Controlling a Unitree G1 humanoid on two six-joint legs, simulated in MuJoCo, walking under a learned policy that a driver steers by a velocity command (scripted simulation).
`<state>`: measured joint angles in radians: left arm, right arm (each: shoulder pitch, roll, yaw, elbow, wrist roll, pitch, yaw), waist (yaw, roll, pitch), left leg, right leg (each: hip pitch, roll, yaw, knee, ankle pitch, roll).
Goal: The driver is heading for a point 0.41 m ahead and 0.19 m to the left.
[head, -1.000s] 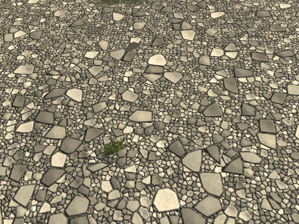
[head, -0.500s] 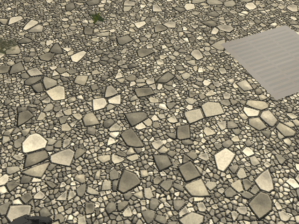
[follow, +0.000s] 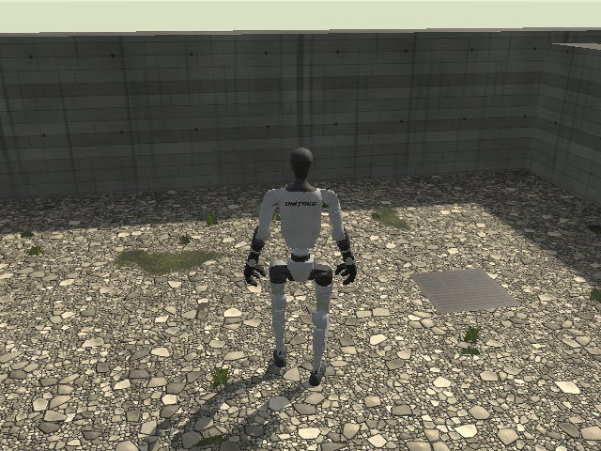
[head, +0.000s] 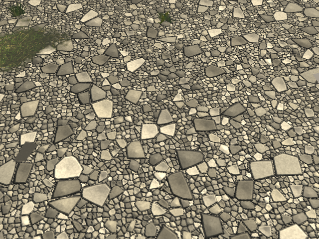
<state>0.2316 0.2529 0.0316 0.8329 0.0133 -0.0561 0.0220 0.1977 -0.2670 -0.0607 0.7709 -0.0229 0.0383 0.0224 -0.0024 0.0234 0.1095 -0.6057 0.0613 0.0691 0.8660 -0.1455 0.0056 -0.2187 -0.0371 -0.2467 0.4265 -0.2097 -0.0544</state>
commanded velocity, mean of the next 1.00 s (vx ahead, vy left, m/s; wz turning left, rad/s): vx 0.03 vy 0.00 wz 0.85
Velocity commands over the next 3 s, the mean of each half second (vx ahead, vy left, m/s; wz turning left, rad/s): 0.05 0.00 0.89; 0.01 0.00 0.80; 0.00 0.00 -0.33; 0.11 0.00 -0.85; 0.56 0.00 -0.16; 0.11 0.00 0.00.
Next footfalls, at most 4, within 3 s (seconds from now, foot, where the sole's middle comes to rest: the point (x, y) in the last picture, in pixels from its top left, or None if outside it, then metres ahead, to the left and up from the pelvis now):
0.12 left None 0.15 0.11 -0.78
0.60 right None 0.20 -0.05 -0.78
1.02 left None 0.02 0.09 -0.78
1.48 right None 0.15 -0.06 -0.78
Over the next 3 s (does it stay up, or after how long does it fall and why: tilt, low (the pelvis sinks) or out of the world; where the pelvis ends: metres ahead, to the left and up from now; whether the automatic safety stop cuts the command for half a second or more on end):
stays up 0.47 0.06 0.00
